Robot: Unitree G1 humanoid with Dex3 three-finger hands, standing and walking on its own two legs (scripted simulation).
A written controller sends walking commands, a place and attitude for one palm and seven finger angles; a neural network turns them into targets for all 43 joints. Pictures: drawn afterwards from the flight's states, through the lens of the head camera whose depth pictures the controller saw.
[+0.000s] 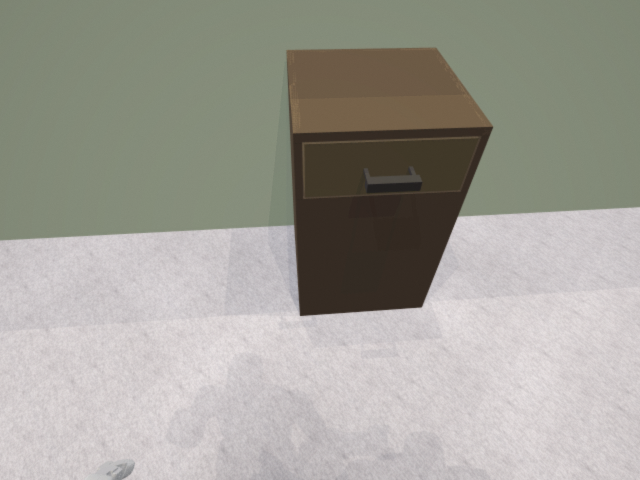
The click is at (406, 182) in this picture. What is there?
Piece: drawer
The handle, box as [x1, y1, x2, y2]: [363, 166, 421, 192]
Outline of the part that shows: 421,180 419,175 415,174 412,166 409,166 408,168 410,173 409,175 370,177 367,168 363,169 365,176 366,192 419,190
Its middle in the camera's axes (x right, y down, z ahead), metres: +0.17 -0.14 +0.93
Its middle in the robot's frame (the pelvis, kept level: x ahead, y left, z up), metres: +0.79 -0.14 -0.11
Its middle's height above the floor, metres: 0.66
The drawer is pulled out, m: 0.00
